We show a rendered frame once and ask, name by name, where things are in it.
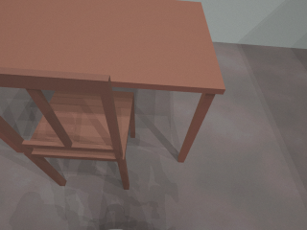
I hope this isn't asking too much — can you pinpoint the table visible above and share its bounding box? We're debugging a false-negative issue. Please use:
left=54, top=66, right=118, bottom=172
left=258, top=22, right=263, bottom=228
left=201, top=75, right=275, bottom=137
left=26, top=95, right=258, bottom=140
left=0, top=0, right=225, bottom=163

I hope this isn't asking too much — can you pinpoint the chair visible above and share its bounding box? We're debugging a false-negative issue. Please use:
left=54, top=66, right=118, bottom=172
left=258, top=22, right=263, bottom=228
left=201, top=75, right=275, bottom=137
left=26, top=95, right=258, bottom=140
left=0, top=67, right=135, bottom=190

